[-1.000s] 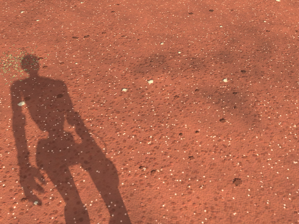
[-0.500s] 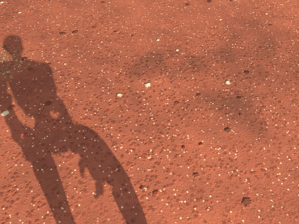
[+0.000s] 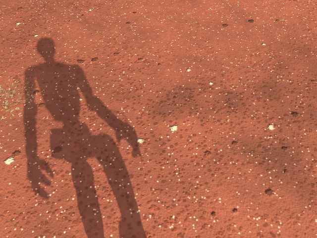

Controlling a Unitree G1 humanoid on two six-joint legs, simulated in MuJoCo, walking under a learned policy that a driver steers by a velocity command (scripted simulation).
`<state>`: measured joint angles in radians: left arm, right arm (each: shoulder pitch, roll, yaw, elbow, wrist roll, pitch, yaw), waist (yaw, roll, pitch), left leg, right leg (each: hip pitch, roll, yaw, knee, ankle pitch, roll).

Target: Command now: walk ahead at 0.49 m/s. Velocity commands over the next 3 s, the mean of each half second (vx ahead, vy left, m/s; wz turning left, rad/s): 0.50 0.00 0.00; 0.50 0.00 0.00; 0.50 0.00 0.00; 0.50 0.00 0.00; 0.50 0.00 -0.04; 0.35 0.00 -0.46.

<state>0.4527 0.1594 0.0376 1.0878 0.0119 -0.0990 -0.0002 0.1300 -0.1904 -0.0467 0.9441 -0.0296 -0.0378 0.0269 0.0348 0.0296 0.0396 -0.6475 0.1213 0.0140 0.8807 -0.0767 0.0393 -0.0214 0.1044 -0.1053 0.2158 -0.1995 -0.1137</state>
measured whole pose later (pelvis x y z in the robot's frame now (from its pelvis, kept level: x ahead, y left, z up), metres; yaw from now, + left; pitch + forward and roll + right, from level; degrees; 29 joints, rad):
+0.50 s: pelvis +0.29 +0.05 +0.00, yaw +0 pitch +0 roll +0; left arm 0.19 0.21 0.06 0.95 0.04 -0.05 -0.02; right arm 0.40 -0.18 -0.05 1.07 -0.01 -0.10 0.00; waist -0.01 -0.03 0.04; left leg -0.09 -0.08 0.10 0.27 -0.18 0.10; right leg -0.59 -0.10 0.00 1.03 -0.19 -0.05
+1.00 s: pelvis +0.56 -0.01 +0.00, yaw +0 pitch +0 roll +0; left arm 0.31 0.20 0.06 1.02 0.01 -0.09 0.00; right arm 0.25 -0.22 -0.06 0.97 -0.03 -0.06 0.02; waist 0.00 0.03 0.04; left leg -0.49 0.07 0.00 1.10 -0.27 0.07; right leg -0.18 0.07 -0.11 0.34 -0.16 -0.11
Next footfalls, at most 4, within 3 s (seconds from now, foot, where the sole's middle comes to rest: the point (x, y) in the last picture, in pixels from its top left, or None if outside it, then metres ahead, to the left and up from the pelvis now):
0.22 left None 0.31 0.11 -0.78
0.80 right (189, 210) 0.62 -0.07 -0.78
1.36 left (153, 150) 0.92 0.11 -0.78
1.92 right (187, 106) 1.23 -0.07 -0.78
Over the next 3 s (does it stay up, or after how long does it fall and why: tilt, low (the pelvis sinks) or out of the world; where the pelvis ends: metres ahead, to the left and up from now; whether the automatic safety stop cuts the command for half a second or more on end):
stays up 1.59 0.00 -0.03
